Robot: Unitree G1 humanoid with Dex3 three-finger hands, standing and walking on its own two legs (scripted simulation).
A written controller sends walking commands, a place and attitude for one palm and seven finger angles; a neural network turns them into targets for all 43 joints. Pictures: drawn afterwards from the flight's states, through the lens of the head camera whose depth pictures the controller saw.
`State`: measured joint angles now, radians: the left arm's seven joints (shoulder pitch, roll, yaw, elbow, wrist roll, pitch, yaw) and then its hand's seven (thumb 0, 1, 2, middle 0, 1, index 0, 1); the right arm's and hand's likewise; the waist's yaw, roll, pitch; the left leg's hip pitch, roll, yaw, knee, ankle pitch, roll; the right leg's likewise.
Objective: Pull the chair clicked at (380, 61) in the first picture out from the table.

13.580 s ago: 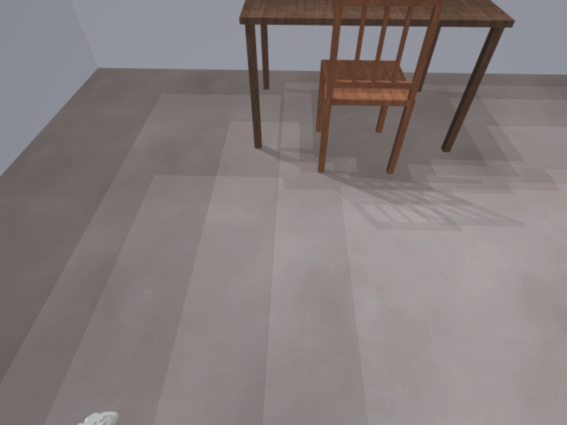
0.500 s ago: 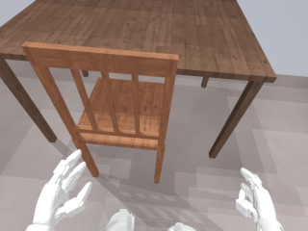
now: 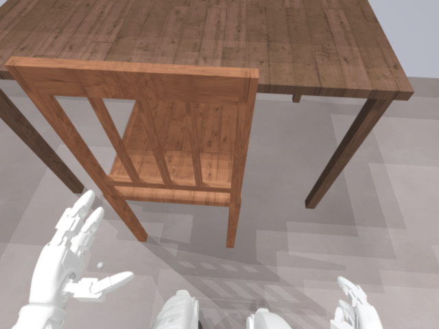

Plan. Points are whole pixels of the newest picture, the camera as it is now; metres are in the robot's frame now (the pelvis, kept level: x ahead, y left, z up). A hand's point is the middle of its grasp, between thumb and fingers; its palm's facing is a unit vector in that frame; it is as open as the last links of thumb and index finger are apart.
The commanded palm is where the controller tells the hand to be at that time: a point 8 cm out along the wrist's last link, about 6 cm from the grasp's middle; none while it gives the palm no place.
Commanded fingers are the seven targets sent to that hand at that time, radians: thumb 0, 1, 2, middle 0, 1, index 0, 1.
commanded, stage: raise the hand toward the chair's back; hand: left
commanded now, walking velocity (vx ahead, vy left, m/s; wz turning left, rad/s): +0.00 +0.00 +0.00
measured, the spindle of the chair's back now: (156, 147) +0.48 +0.17 -0.01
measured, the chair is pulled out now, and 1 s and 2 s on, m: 0.00 0.00 0.00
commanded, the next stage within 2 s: aim the fingers beside a spindle in 1.18 s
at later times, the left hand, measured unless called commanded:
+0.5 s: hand (72, 261) +0.22 +0.24 +0.04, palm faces -0.01 -1.00 -0.04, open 16.8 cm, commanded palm +0.21 +0.29 +0.05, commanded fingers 0.00 -0.50 0.30 -0.06 -0.08 -0.06 -0.08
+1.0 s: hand (75, 251) +0.23 +0.24 +0.05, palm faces -0.02 -1.00 -0.05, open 16.9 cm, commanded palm +0.22 +0.29 +0.05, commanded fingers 0.00 -0.50 0.30 -0.06 -0.08 -0.06 -0.08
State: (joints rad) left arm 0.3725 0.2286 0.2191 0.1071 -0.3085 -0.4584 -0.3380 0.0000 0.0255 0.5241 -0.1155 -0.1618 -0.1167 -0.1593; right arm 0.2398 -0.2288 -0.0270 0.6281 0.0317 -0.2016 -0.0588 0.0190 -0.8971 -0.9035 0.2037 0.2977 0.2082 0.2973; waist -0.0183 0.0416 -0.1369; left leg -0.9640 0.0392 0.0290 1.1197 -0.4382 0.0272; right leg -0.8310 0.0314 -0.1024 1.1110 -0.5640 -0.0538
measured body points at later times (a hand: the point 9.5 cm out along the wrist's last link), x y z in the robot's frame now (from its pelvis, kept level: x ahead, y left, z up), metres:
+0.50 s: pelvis -0.01 +0.04 +0.00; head +0.06 +0.06 +0.45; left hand +0.22 +0.29 +0.05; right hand +0.20 -0.18 -0.06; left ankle +0.06 +0.10 -0.65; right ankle -0.01 -0.09 -0.65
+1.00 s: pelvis +0.00 +0.03 +0.01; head +0.06 +0.05 +0.46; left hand +0.23 +0.29 +0.06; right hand +0.16 -0.22 -0.06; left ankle +0.06 +0.10 -0.65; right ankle -0.01 -0.09 -0.65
